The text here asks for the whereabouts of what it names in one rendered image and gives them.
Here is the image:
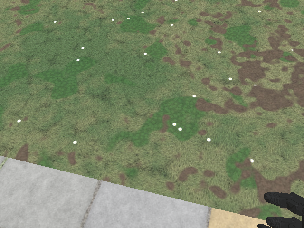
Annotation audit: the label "robot right hand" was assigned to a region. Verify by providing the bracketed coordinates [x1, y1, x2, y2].
[257, 192, 304, 228]

